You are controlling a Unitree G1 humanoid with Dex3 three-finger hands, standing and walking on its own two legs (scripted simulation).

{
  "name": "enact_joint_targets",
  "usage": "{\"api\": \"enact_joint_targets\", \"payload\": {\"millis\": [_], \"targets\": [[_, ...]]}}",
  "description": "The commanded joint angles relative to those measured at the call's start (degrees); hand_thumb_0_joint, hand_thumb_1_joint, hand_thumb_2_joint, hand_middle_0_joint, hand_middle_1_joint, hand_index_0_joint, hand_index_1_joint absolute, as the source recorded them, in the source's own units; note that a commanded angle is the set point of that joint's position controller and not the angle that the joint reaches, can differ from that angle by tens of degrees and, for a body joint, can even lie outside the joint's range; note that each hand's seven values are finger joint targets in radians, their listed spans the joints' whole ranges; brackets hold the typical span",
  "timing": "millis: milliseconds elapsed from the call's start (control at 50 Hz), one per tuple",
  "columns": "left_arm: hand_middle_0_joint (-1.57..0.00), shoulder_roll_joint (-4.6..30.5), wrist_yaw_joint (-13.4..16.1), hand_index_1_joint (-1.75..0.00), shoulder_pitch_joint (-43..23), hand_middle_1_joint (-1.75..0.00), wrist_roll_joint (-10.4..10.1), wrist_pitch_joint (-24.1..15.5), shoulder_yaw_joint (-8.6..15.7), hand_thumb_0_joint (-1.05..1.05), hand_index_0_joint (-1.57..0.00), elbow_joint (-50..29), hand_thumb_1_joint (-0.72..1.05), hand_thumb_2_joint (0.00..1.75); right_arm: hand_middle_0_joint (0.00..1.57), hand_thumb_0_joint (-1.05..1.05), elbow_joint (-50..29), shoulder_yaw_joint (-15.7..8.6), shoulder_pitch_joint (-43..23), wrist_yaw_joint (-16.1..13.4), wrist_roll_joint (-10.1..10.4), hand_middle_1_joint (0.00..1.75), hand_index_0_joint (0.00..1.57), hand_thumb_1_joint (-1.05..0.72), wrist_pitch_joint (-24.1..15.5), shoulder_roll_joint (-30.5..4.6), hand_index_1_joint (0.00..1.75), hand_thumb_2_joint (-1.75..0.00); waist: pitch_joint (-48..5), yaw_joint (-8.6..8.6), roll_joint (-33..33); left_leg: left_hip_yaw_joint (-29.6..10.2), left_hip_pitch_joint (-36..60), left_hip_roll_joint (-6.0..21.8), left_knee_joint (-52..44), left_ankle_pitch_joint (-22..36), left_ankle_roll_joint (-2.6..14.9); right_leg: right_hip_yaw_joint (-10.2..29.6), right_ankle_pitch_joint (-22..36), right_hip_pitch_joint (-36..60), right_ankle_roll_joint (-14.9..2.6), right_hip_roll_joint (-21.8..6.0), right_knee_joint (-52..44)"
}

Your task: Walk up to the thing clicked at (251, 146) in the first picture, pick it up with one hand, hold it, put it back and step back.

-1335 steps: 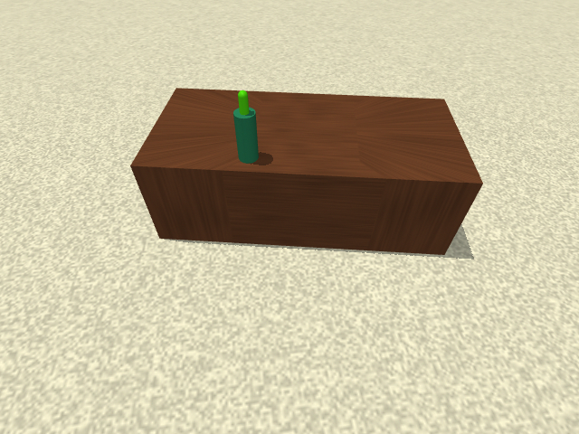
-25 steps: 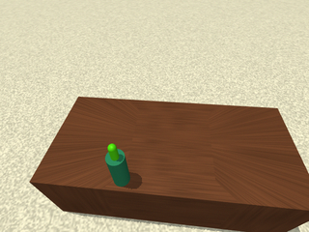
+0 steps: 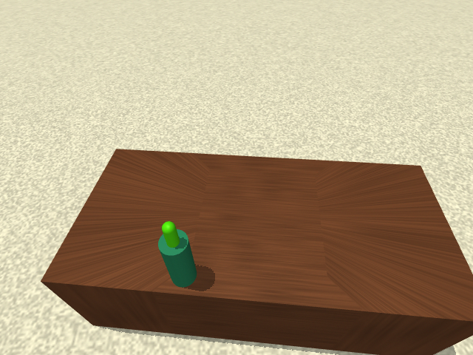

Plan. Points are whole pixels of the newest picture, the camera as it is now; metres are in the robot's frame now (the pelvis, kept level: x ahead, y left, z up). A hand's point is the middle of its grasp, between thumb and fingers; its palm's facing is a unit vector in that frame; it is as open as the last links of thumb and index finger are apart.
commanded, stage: stand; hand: left
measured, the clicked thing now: (176, 252) +0.44 +0.17 -0.23
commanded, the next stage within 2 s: step back in 0.10 s
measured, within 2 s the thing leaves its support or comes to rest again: neither
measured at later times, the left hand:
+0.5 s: hand out of the picture +0.09 +0.33 -0.18, palm faces -0.03 -0.93 -0.37, open 7.4 cm
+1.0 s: hand out of the picture -0.03 +0.33 -0.15, palm faces -0.09 -0.91 -0.40, open 7.4 cm
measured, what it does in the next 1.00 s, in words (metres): walks backwards: right foot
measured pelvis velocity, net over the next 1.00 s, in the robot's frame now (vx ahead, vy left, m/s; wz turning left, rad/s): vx -0.16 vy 0.08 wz -0.10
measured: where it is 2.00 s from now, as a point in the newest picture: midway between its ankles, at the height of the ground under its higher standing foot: outside the picture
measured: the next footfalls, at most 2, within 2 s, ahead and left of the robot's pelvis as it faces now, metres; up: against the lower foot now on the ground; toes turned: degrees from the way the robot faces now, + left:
right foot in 0.80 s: -0.10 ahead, -0.03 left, +0.00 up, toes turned -2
left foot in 1.16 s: -0.18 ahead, +0.22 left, +0.00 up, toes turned -6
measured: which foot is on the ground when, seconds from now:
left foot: down 0.00-0.86, up 0.88-1.00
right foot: down 0.00-0.42, up 0.44-0.78, down 0.80-1.00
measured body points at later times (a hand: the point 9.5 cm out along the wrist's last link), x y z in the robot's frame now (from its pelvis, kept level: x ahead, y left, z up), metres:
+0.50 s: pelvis -0.08 +0.07 -0.02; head +0.00 +0.10 +0.42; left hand +0.09 +0.38 -0.16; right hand -0.03 -0.26 -0.13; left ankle -0.09 +0.17 -0.75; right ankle -0.02 -0.09 -0.71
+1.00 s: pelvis -0.16 +0.08 -0.01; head -0.10 +0.06 +0.43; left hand -0.03 +0.38 -0.12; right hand -0.07 -0.23 -0.14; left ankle -0.19 +0.23 -0.67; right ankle -0.14 -0.02 -0.75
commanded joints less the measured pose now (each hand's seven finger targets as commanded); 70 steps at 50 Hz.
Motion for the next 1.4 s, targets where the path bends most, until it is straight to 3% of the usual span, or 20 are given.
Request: {"api": "enact_joint_targets", "payload": {"millis": [0,100,200,360,400,440,520,680,760,800,840,860,940,1060,1120,1160,1180,1200,1260,1380], "targets": [[-0.20,12.4,0.8,-0.30,-2.5,-0.30,-0.1,-1.0,2.2,0.00,-0.20,-3.3,0.90,0.90,0.20,0.00,-3.2,-2.0,-0.9,-0.8,0.0,0.30,0.20,-0.90,-1.3,-11.4,0.30,-0.90,-4.2,-0.17,-1.0,-2.9,-6.0,5.7,-3.2,7.7,2.67,7.8,7.2,6.7,-0.74,-7.3,-2.9],[-0.20,17.1,1.4,-0.30,-1.8,-0.30,-1.0,-0.2,5.4,0.00,-0.20,-6.4,0.90,0.90,0.20,0.00,-5.2,-3.2,-2.1,-0.6,1.1,0.30,0.20,-0.90,0.1,-13.5,0.30,-0.90,-0.2,-0.15,-2.6,-0.9,-10.6,2.6,8.8,16.6,3.67,10.1,24.3,3.7,-3.10,-9.2,1.8],[-0.20,18.1,2.0,-0.30,-4.8,-0.30,0.6,0.3,6.6,0.00,-0.20,-12.6,0.90,0.90,0.20,0.00,-7.4,-4.7,2.9,0.0,0.9,0.30,0.20,-0.90,2.5,-12.8,0.30,-0.90,-6.9,-1.50,-9.9,-1.3,-12.0,-2.4,38.3,-18.2,4.01,18.8,21.2,-3.6,-15.03,-22.0,-0.8],[-0.20,15.7,1.9,-0.30,-7.0,-0.30,0.4,3.5,5.4,0.00,-0.20,-18.3,0.90,0.90,0.20,0.00,-9.2,-6.0,6.7,0.3,-0.6,0.30,0.20,-0.90,2.0,-12.2,0.30,-0.90,-6.8,-2.75,-6.6,2.4,-9.8,-1.5,6.7,3.0,2.69,9.5,7.9,-5.2,-5.88,-10.7,15.4],[-0.20,10.7,2.0,-0.30,-4.7,-0.30,-0.7,4.3,4.8,0.00,-0.20,-19.1,0.90,0.90,0.20,0.00,-11.4,-7.8,3.1,-0.1,-2.7,0.30,0.20,-0.90,1.4,-20.5,0.30,-0.90,-3.8,-0.95,12.4,-21.6,-6.1,14.7,0.0,24.1,8.15,7.5,-24.1,-20.2,-0.94,6.3,31.5],[-0.20,13.2,3.2,-0.30,-5.0,-0.30,0.2,4.5,5.7,0.00,-0.20,-18.5,0.90,0.90,0.20,0.00,-14.0,-8.0,0.5,-0.3,-1.8,0.30,0.20,-0.90,1.1,-23.4,0.30,-0.90,-3.3,-3.22,13.3,-25.5,-15.0,20.3,0.5,29.0,14.94,15.1,-30.1,-17.3,0.17,7.5,44.7],[-0.20,13.3,2.6,-0.30,0.6,-0.30,-0.6,4.3,5.6,0.00,-0.20,-17.8,0.90,0.90,0.20,0.00,-15.1,-6.3,-4.3,-1.9,-1.4,0.30,0.20,-0.90,0.4,-15.4,0.30,-0.90,-4.3,2.42,6.6,-7.6,-0.8,9.7,8.1,33.2,9.29,16.4,-16.4,-24.9,-0.55,7.4,48.7],[-0.20,12.2,1.9,-0.30,-2.2,-0.30,0.5,2.5,5.8,0.00,-0.20,-21.4,0.90,0.90,0.20,0.00,-15.9,-7.1,3.8,-2.3,-0.1,0.30,0.20,-0.90,0.8,-15.4,0.30,-0.90,-5.9,-3.46,6.4,-8.5,6.4,12.1,12.1,35.9,13.12,9.1,-18.6,-17.4,1.89,3.5,24.7],[-0.20,11.4,1.6,-0.30,5.6,-0.30,1.0,2.1,6.0,0.00,-0.20,-19.0,0.90,0.90,0.20,0.00,-17.8,-7.0,-0.4,-1.8,0.6,0.30,0.20,-0.90,1.3,-15.9,0.30,-0.90,-8.7,-0.23,5.8,-6.8,-0.2,11.4,15.9,27.8,11.75,5.5,-8.0,-5.9,-0.64,2.9,9.0],[-0.20,14.5,1.7,-0.30,6.3,-0.30,1.7,1.6,7.0,0.00,-0.20,-18.8,0.90,0.90,0.20,0.00,-18.6,-6.4,-2.0,-1.6,1.4,0.30,0.20,-0.90,1.4,-14.0,0.30,-0.90,-9.8,0.15,-2.1,-4.3,-10.6,7.6,20.1,16.6,8.00,13.9,9.9,2.9,-3.33,-2.1,7.0],[-0.20,21.0,1.4,-0.30,1.4,-0.30,1.3,1.8,8.0,0.00,-0.20,-21.7,0.90,0.90,0.20,0.00,-19.1,-6.1,-4.0,-1.9,1.6,0.30,0.20,-0.90,2.0,-11.9,0.30,-0.90,-3.9,1.55,-19.1,2.5,-17.7,-6.0,38.5,-18.4,2.54,34.9,17.9,-6.8,-17.20,-20.0,0.5],[-0.20,20.3,1.4,-0.30,0.4,-0.30,1.7,1.5,8.1,0.00,-0.20,-23.3,0.90,0.90,0.20,0.00,-18.6,-6.4,-2.7,-2.1,1.1,0.30,0.20,-0.90,2.3,-13.0,0.30,-0.90,-1.7,1.41,-16.8,-2.9,-18.2,-5.2,46.9,-24.7,1.82,37.2,19.1,-9.2,-19.06,-21.8,0.0],[-0.20,14.4,2.1,-0.30,-1.5,-0.30,1.0,2.0,7.2,0.00,-0.20,-25.0,0.90,0.90,0.20,0.00,-16.5,-5.4,0.4,-1.8,1.3,0.30,0.20,-0.90,1.7,-12.6,0.30,-0.90,-3.2,-0.39,-7.8,-4.6,-21.4,-8.3,50.4,-17.5,1.11,19.1,24.1,-4.6,-12.31,-10.7,4.8],[-0.20,14.4,2.0,-0.30,4.3,-0.30,1.7,3.1,7.1,0.00,-0.20,-26.5,0.90,0.90,0.20,0.00,-18.7,-4.7,1.2,-2.3,0.8,0.30,0.20,-0.90,0.4,-11.3,0.30,-0.90,-8.8,1.88,-12.2,1.3,-22.2,-2.5,20.4,-14.9,0.79,17.0,28.5,12.8,-9.97,-9.0,12.2],[-0.20,14.8,1.2,-0.30,2.1,-0.30,0.4,4.6,6.6,0.00,-0.20,-28.0,0.90,0.90,0.20,0.00,-16.8,-6.0,5.1,-2.2,-0.5,0.30,0.20,-0.90,-0.4,-11.5,0.30,-0.90,-8.4,-0.77,-10.8,3.5,-9.7,-2.3,0.3,7.2,1.66,15.2,18.7,3.2,-5.50,-5.8,18.9],[-0.20,10.4,1.1,-0.30,3.7,-0.30,0.2,4.8,5.9,0.00,-0.20,-28.7,0.90,0.90,0.20,0.00,-18.1,-8.3,1.9,-2.0,-2.2,0.30,0.20,-0.90,-0.5,-20.2,0.30,-0.90,-6.0,0.23,9.3,-22.1,0.1,16.5,0.1,18.3,8.49,11.9,-18.8,-21.6,-1.07,7.7,31.5],[-0.20,13.3,2.0,-0.30,0.8,-0.30,1.2,4.8,7.2,0.00,-0.20,-28.6,0.90,0.90,0.20,0.00,-19.1,-8.8,1.4,-1.6,-1.2,0.30,0.20,-0.90,-0.4,-23.5,0.30,-0.90,-4.1,-2.74,9.7,-25.5,-11.8,24.7,0.2,19.1,17.41,14.7,-29.2,-17.4,0.36,7.6,42.0],[-0.20,14.6,2.2,-0.30,-0.9,-0.30,1.5,4.6,7.5,0.00,-0.20,-28.5,0.90,0.90,0.20,0.00,-19.7,-8.9,-1.0,-1.7,-1.1,0.30,0.20,-0.90,-0.8,-23.5,0.30,-0.90,-2.1,-2.69,10.7,-28.8,-16.7,26.6,-1.3,16.0,20.14,16.8,-27.9,-16.0,0.43,5.1,48.7],[-0.20,13.9,1.1,-0.30,6.1,-0.30,0.3,4.6,8.1,0.00,-0.20,-25.4,0.90,0.90,0.20,0.00,-21.0,-6.5,-6.6,-1.9,-1.4,0.30,0.20,-0.90,-1.1,-15.6,0.30,-0.90,-1.6,3.06,6.5,-7.5,-9.4,12.5,4.4,25.0,12.52,17.4,-18.8,-20.5,0.17,7.6,53.9],[-0.20,13.0,0.7,-0.30,4.7,-0.30,1.2,3.9,7.7,0.00,-0.20,-26.7,0.90,0.90,0.20,0.00,-21.3,-7.4,1.8,-2.2,-0.5,0.30,0.20,-0.90,-0.8,-15.4,0.30,-0.90,-5.6,-1.84,7.9,-7.7,3.5,13.8,9.3,27.6,15.84,14.0,-20.2,-22.4,3.55,5.3,42.0]]}}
